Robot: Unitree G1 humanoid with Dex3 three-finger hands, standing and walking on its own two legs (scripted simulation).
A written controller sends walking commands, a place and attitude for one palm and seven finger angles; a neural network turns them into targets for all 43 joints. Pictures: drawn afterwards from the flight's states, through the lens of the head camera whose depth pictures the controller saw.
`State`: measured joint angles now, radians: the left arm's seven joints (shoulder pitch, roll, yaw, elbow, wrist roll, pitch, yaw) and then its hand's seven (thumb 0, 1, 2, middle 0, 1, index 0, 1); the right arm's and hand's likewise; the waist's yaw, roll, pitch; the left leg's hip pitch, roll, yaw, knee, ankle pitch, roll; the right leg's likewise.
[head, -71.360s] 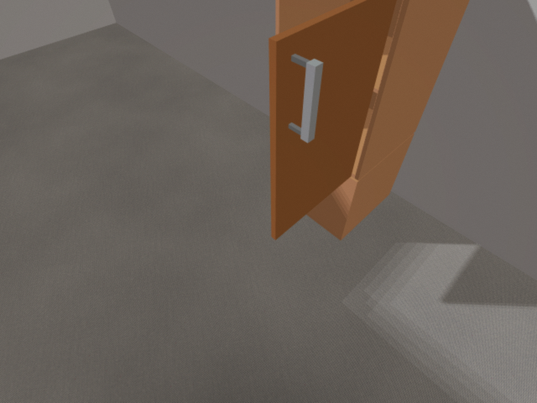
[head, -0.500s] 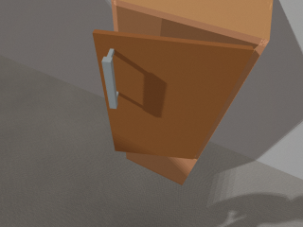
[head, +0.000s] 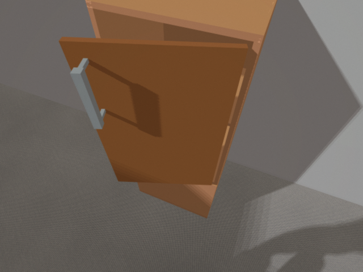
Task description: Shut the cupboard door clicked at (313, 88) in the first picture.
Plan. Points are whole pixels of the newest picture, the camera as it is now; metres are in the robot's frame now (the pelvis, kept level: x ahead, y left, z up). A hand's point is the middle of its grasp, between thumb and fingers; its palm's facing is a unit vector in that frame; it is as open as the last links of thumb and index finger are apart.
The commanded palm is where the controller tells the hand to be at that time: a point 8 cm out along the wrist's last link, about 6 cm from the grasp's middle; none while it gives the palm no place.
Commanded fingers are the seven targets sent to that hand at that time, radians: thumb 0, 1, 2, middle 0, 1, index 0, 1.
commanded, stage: come to a stop and stand still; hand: left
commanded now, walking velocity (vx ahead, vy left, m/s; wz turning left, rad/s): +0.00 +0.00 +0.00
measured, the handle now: (92, 96) +0.46 +0.23 +0.13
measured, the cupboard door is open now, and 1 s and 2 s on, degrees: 20 20 20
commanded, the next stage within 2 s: look again from close up in 0.56 s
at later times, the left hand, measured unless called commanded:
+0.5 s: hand out of the picture +0.01 +0.20 -0.17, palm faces +0.01 -0.97 -0.26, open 7.3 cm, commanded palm none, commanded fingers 0.00 0.90 0.90 -0.20 -0.30 -0.20 -0.30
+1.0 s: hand out of the picture +0.06 +0.20 -0.16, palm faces -0.02 -0.96 -0.27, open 7.4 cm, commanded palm none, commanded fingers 0.00 0.90 0.90 -0.20 -0.30 -0.20 -0.30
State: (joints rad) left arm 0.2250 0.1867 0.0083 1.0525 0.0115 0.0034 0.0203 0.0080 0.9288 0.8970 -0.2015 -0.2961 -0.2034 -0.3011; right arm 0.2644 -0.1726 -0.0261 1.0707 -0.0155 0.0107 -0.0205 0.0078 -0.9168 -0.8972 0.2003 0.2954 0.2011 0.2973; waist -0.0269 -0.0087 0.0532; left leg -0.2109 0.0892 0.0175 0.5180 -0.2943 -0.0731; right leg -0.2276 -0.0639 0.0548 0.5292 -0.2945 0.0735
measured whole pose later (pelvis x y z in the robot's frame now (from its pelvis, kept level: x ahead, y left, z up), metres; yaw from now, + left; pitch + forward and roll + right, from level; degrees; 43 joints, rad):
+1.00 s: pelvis +0.00 +0.00 +0.00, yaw -1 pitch -1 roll +1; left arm 0.18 0.22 0.00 1.06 0.01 0.00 0.01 0.01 0.91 0.90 -0.20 -0.30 -0.20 -0.30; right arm 0.22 -0.24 -0.02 1.05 -0.02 0.00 -0.01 0.01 -0.91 -0.90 0.20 0.30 0.20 0.30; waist -0.01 0.01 0.06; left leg -0.20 0.08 0.04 0.51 -0.29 -0.07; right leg -0.24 -0.08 0.08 0.57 -0.31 0.07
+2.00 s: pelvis -0.05 +0.00 -0.06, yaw +3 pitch +6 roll -2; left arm 0.38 0.28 0.20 -0.17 -0.29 -0.18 -0.31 0.02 0.90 0.90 -0.69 -0.83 -0.69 -0.83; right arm 0.29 -0.19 0.04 0.54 0.03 -0.29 -0.08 0.01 -0.90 -0.90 0.20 0.30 0.21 0.30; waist 0.00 0.03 -0.06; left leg -0.70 0.08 -0.07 1.05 -0.46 -0.07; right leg -0.66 -0.08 -0.02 1.01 -0.45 0.06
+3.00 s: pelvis -0.01 +0.00 -0.01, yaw +3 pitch -1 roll +0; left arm 0.21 0.28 0.26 -0.21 -0.33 0.09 -0.34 0.02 0.90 0.90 -1.30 -1.50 -1.30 -1.50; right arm 0.25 -0.25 0.06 0.58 0.05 -0.27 -0.10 0.02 -0.90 -0.90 0.20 0.30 0.20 0.30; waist 0.05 0.05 -0.04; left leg -0.28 0.08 -0.03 0.64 -0.34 -0.07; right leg -0.27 -0.08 -0.02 0.64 -0.35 0.06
